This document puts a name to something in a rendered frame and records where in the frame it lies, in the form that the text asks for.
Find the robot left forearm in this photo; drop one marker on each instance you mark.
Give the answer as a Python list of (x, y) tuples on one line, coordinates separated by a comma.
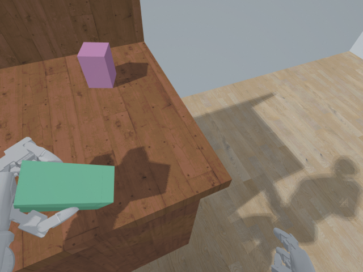
[(7, 258)]

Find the table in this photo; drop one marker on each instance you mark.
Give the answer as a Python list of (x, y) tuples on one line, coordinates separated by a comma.
[(163, 163)]

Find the sponge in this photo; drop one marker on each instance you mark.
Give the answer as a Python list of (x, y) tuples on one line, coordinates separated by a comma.
[(51, 186)]

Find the right robot hand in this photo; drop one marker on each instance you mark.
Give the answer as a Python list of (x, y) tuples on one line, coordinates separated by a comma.
[(297, 261)]

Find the left robot hand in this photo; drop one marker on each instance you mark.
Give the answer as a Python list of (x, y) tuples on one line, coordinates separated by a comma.
[(34, 222)]

